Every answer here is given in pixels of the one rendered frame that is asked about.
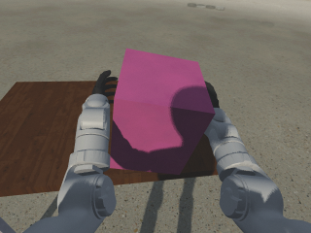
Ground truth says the robot left upper arm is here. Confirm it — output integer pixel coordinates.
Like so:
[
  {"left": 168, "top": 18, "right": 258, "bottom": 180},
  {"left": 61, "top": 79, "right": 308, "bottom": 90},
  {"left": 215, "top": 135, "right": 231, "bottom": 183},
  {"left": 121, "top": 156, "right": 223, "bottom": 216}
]
[{"left": 22, "top": 174, "right": 117, "bottom": 233}]

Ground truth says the robot right upper arm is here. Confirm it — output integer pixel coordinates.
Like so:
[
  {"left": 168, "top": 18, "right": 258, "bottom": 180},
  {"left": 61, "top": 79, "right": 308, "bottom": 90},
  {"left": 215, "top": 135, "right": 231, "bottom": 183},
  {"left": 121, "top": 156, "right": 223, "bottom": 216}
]
[{"left": 219, "top": 174, "right": 311, "bottom": 233}]

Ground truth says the robot left hand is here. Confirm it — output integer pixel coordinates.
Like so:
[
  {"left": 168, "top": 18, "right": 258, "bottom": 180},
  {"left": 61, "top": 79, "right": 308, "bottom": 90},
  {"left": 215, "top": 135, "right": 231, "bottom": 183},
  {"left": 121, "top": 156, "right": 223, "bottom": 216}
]
[{"left": 91, "top": 70, "right": 118, "bottom": 104}]

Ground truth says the left robot forearm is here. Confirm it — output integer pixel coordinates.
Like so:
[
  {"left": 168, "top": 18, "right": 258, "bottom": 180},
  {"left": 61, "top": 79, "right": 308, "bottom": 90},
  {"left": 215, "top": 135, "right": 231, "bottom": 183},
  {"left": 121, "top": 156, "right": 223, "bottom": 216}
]
[{"left": 57, "top": 93, "right": 111, "bottom": 211}]

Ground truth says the table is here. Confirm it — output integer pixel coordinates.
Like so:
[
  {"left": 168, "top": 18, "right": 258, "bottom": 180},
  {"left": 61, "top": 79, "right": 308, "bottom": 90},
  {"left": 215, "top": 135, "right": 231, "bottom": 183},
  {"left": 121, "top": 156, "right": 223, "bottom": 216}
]
[{"left": 0, "top": 81, "right": 219, "bottom": 233}]

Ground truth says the right robot forearm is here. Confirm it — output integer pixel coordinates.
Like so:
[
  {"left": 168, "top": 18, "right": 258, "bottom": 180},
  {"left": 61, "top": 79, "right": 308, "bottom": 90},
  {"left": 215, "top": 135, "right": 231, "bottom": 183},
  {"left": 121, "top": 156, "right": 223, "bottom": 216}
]
[{"left": 204, "top": 107, "right": 284, "bottom": 203}]

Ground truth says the carton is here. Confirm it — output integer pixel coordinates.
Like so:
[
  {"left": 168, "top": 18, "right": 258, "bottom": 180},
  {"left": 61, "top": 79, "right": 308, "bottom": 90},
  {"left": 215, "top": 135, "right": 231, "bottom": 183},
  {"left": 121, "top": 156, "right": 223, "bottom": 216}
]
[{"left": 110, "top": 49, "right": 216, "bottom": 175}]

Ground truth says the robot right hand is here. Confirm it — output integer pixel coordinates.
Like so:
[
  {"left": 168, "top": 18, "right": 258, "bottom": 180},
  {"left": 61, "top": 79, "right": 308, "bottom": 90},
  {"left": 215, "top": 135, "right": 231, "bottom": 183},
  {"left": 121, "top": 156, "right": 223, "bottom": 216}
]
[{"left": 205, "top": 82, "right": 220, "bottom": 108}]

